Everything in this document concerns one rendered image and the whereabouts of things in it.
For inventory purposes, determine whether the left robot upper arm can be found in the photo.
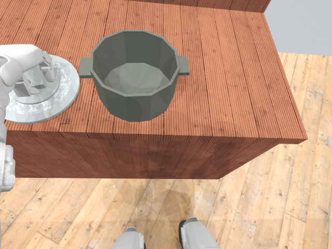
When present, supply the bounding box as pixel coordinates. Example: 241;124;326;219
0;142;15;249

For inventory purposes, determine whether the left robot hand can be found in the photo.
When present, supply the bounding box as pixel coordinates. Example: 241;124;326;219
0;44;55;97

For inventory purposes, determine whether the right robot thigh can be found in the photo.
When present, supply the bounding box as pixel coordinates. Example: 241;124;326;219
181;222;221;249

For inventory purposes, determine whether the lid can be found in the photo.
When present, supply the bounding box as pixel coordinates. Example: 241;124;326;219
5;54;80;124

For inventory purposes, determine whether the table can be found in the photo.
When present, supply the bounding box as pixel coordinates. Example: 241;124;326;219
0;0;308;179

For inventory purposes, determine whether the left robot forearm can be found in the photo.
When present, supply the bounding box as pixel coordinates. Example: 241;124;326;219
0;53;22;143

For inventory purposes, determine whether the knob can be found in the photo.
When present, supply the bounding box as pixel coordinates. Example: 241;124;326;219
24;68;46;89

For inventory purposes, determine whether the robot left shin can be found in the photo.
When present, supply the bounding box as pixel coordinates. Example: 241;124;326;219
126;227;137;232

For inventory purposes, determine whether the pot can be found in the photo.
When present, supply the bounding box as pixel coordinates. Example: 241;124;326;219
79;30;190;122

